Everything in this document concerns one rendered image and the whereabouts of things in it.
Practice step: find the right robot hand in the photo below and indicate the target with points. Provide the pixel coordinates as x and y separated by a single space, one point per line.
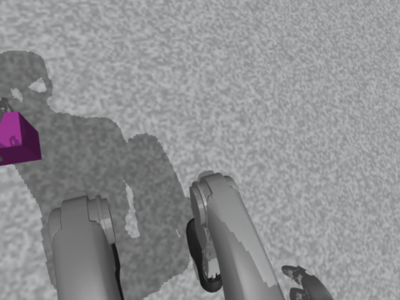
313 289

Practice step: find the right robot foot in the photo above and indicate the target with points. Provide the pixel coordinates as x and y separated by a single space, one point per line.
210 285

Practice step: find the left robot foot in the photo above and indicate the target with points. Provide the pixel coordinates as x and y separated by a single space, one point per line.
117 273

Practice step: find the left robot hand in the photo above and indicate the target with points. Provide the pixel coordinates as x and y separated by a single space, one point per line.
4 108

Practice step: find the carton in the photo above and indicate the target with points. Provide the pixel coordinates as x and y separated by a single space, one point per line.
19 141

